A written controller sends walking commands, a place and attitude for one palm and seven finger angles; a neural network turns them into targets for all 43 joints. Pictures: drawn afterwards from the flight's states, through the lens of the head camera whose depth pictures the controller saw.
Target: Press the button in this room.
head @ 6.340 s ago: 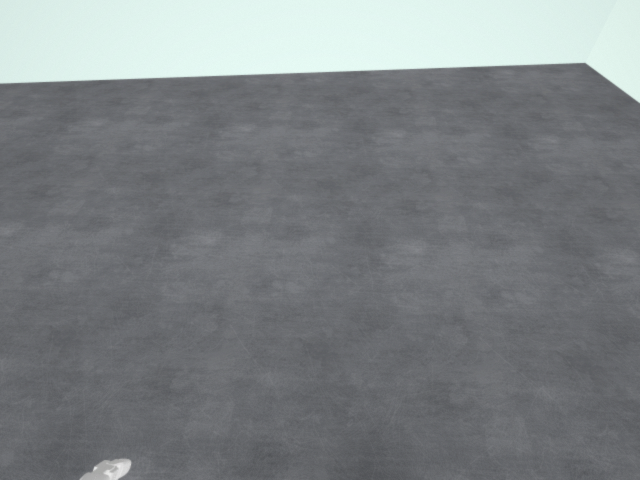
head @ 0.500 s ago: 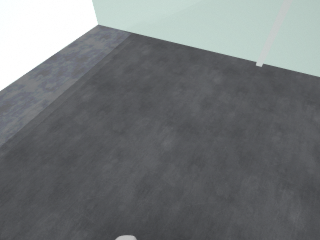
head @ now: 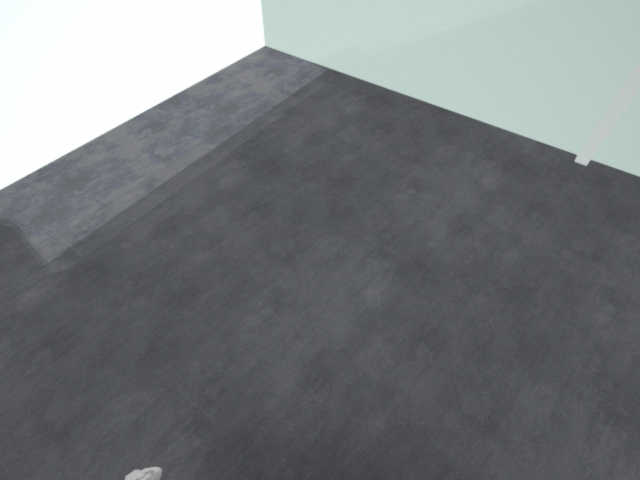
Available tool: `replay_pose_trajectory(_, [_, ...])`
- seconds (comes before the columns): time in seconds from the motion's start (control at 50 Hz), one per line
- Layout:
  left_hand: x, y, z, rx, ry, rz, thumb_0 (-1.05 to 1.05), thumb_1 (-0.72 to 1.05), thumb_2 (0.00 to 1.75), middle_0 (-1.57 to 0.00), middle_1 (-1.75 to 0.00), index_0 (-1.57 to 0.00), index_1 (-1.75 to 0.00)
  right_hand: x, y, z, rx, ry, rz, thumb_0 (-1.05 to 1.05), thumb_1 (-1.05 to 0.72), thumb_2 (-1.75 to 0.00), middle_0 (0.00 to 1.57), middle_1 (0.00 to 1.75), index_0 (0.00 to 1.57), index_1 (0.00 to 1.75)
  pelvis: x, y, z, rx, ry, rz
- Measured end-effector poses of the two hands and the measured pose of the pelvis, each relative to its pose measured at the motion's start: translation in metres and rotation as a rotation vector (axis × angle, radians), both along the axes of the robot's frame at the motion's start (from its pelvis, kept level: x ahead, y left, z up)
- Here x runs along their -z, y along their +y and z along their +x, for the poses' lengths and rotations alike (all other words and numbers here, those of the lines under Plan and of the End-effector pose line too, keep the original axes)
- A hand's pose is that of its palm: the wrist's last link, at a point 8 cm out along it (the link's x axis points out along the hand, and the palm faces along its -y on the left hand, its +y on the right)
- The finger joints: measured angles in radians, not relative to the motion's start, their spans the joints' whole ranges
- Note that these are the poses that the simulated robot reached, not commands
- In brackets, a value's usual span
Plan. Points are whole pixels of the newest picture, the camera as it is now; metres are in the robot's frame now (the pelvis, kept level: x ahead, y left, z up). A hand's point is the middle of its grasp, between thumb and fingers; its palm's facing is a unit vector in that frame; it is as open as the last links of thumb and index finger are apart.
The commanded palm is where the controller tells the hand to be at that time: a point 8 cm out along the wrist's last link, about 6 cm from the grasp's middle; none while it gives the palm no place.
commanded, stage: turn or walk to find it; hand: left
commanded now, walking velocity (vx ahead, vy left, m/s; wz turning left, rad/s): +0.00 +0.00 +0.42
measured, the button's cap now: out of the picture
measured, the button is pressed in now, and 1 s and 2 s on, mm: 0 0 0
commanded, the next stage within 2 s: none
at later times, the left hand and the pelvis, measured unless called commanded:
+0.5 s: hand out of the picture -0.04 +0.18 -0.17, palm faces +0.29 -0.93 -0.24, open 7.4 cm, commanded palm none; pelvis -0.04 -0.02 -0.01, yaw +15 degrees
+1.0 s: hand out of the picture -0.07 +0.20 -0.16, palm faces +0.45 -0.85 -0.29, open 7.4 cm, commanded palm none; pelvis -0.07 -0.03 -0.01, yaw +26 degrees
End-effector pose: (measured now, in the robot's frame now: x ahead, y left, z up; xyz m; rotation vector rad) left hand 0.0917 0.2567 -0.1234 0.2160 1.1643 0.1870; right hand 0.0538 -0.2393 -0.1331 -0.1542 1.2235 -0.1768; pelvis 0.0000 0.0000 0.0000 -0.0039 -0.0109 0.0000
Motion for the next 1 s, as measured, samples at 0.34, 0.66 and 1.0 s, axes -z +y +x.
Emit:
replay_pose_trajectory(0.34, [-0.01,-0.054,-0.085,-0.159,-0.004,0.006,0.01,0.9,0.9,-0.2,-0.3,-0.21,-0.3,0.019,-0.057,-0.03,-0.102,0.138,0.012,0.0,-0.91,-0.9,0.2,0.3,0.2,0.3,0.0,-0.04,-0.025,-0.181,-0.021,0.037])
replay_pose_trajectory(0.66, [0.033,-0.002,-0.215,-0.399,0.178,-0.062,0.01,0.91,0.9,-0.2,-0.3,-0.2,-0.3,-0.008,0.029,0.042,-0.36,-0.051,-0.056,0.0,-0.91,-0.9,0.2,0.3,0.2,0.3,0.01,0.001,-0.057,-0.314,-0.014,0.002])
replay_pose_trajectory(1.0, [-0.002,-0.018,-0.19,-0.442,-0.017,0.031,0.01,0.91,0.9,-0.2,-0.3,-0.2,-0.3,0.021,0.015,0.028,-0.441,0.024,0.027,0.0,-0.9,-0.9,0.2,0.3,0.21,0.3,0.01,-0.03,-0.071,-0.453,0.016,0.022])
